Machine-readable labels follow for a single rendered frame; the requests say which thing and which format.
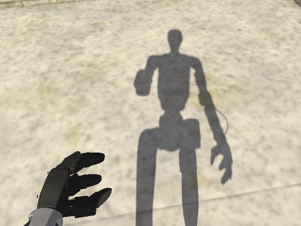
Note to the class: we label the left robot hand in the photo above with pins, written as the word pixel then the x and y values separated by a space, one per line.
pixel 63 182

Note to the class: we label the left robot forearm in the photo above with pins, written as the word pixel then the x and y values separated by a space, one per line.
pixel 44 216

